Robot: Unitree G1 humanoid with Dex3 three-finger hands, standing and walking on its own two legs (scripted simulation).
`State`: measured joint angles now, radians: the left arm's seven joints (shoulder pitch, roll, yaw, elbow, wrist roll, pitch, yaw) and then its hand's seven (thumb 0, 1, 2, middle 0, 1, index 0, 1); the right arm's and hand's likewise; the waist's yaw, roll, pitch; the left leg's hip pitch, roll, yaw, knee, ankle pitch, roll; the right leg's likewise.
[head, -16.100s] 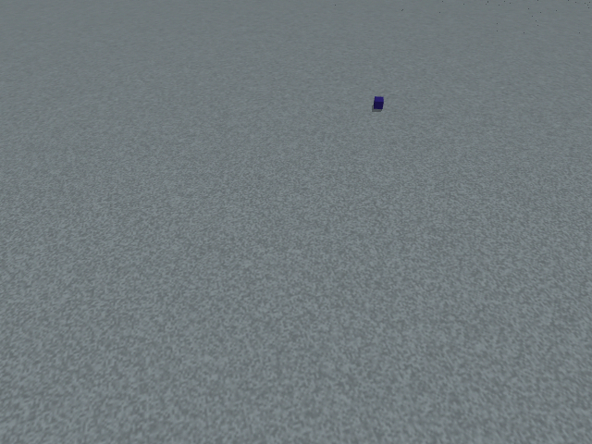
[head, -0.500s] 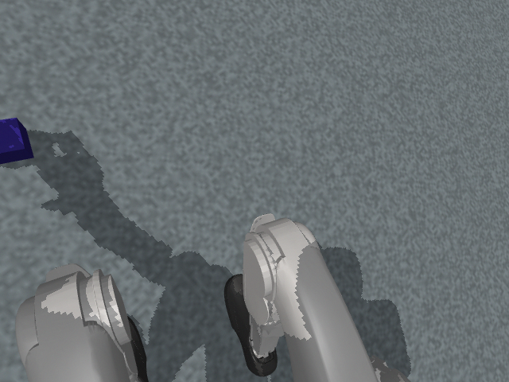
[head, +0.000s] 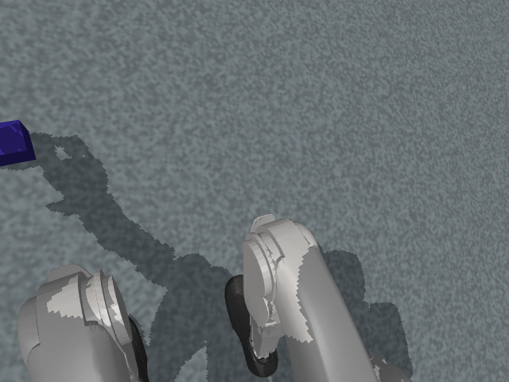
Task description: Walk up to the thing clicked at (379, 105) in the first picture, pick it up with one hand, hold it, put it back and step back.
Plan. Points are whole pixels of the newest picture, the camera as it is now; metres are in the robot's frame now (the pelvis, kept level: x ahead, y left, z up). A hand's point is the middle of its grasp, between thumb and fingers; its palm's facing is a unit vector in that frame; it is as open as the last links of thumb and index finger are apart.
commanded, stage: rise first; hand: left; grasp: from above
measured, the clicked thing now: (5, 144) +0.54 +0.31 -0.29
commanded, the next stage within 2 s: none
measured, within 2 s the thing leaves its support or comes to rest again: neither
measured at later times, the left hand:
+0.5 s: hand out of the picture +0.49 +0.34 -0.17, palm faces -0.46 -0.09 -0.89, open 12.8 cm
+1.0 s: hand out of the picture +0.49 +0.34 -0.17, palm faces -0.45 -0.08 -0.89, open 12.6 cm
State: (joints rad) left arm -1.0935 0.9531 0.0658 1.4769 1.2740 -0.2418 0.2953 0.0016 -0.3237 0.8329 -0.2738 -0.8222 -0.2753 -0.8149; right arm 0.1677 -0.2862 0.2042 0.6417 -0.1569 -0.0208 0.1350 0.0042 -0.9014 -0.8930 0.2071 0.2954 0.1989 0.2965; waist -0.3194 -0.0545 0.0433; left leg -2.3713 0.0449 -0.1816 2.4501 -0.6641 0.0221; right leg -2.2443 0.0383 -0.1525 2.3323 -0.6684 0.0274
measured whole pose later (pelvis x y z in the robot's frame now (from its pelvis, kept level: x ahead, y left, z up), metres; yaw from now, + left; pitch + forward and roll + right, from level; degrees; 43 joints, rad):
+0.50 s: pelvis +0.00 +0.00 +0.00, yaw +0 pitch +32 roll -12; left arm -1.07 0.95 0.07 1.44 1.27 -0.23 0.28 0.00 -0.29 0.81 -0.31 -0.77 -0.31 -0.77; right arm 0.18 -0.29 0.20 0.64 -0.16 -0.02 0.14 0.00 -0.90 -0.89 0.21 0.30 0.20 0.30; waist -0.32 -0.05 0.05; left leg -2.37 0.04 -0.18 2.45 -0.67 0.02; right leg -2.24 0.04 -0.15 2.33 -0.68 0.03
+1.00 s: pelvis +0.00 +0.00 +0.00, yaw +0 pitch +32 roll -12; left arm -1.11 0.96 0.06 1.50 1.28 -0.22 0.31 0.00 -0.26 0.78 -0.34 -0.73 -0.34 -0.73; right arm 0.18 -0.29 0.21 0.64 -0.16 -0.03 0.13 0.00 -0.90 -0.89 0.21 0.30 0.20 0.30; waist -0.33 -0.05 0.04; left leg -2.38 0.04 -0.18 2.45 -0.67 0.02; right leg -2.25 0.04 -0.15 2.34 -0.67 0.03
